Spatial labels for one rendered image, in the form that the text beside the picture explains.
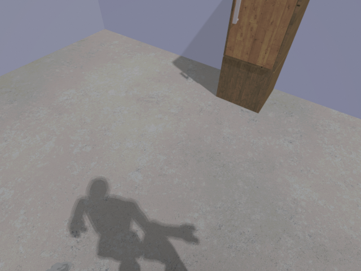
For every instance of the cupboard door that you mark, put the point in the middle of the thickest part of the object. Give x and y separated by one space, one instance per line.
259 32

